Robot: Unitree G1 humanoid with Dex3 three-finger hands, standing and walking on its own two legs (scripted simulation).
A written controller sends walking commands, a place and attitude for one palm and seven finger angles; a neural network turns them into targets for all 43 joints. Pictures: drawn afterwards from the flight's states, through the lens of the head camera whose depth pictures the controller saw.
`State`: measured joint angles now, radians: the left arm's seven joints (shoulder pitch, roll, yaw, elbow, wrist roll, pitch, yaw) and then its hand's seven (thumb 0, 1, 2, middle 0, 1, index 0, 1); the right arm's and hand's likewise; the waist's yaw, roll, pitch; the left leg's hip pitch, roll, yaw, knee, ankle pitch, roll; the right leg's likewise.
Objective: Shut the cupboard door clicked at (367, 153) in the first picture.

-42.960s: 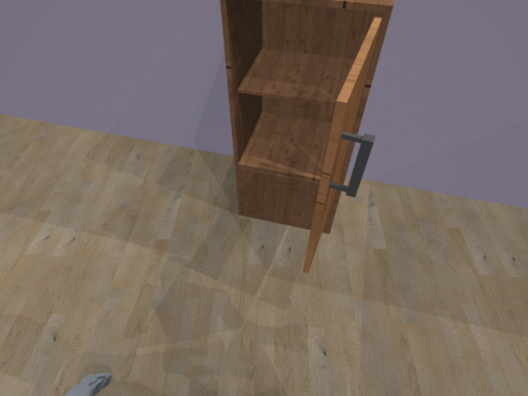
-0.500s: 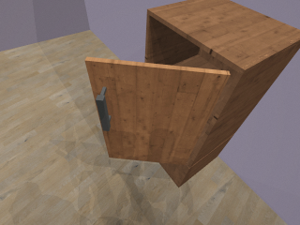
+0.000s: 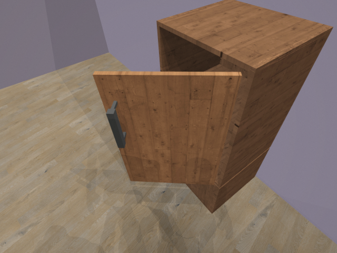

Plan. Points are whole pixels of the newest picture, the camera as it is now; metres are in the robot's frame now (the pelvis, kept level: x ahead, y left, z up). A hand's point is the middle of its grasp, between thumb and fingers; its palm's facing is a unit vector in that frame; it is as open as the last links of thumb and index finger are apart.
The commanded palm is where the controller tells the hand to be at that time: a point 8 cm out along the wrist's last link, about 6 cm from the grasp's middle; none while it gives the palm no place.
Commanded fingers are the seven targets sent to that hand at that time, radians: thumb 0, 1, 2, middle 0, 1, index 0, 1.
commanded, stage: come to a stop and stand still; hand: left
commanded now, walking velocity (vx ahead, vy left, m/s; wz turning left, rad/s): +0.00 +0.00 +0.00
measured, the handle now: (118, 125) +0.49 +0.20 +0.01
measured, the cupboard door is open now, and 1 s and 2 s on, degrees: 49 49 49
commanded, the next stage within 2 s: look again from close up in 1.00 s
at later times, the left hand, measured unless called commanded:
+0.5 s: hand out of the picture +0.05 +0.14 -0.17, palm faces +0.00 -0.98 -0.21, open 7.3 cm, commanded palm none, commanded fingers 0.00 0.90 0.90 -0.20 -0.30 -0.20 -0.30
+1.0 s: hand out of the picture +0.06 +0.13 -0.17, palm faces +0.04 -0.98 -0.19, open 7.4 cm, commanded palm none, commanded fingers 0.00 0.90 0.90 -0.20 -0.30 -0.20 -0.30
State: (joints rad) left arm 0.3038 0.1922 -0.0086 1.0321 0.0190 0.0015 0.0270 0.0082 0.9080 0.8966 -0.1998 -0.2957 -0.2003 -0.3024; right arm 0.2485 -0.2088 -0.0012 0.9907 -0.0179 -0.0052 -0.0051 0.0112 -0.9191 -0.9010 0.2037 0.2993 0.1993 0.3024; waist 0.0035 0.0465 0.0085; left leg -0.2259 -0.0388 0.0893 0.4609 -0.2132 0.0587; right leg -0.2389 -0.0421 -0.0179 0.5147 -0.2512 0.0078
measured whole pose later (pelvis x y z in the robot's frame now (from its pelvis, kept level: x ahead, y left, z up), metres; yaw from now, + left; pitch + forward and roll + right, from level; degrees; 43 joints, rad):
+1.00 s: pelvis +0.06 -0.05 +0.01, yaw +1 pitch +0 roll +1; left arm 0.27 0.16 -0.01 1.10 0.01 -0.02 0.03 0.01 0.91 0.90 -0.20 -0.30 -0.20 -0.30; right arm 0.23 -0.16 0.02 1.13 -0.01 -0.02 -0.04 0.01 -0.92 -0.90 0.20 0.30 0.20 0.30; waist 0.02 -0.01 0.04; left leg -0.13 0.02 0.05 0.40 -0.25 -0.02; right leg -0.13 0.02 -0.05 0.42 -0.29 -0.05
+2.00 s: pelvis +0.00 -0.03 -0.05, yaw +1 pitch +9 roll +1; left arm 0.27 0.12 0.06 0.22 -0.23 -0.53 -0.22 0.01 0.92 0.90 -0.32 -0.43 -0.32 -0.44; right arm 0.19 -0.25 -0.04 0.66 0.00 -0.30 0.00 0.02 -0.91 -0.90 0.20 0.30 0.20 0.30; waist -0.03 -0.04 -0.11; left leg -0.65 0.00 0.06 0.88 -0.39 0.01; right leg -0.65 -0.03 -0.05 0.93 -0.44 -0.03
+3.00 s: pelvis +0.01 -0.01 -0.07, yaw +3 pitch +11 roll -3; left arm 0.41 0.24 0.14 -0.14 -0.28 -0.33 -0.22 0.02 0.90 0.90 -1.22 -1.41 -1.22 -1.42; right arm 0.24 -0.23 0.04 0.46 0.04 -0.17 -0.04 0.02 -0.90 -0.90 0.20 0.30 0.20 0.30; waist 0.02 0.05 -0.13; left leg -0.78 0.01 0.01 1.07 -0.49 0.04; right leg -0.71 -0.02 -0.10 1.01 -0.49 -0.01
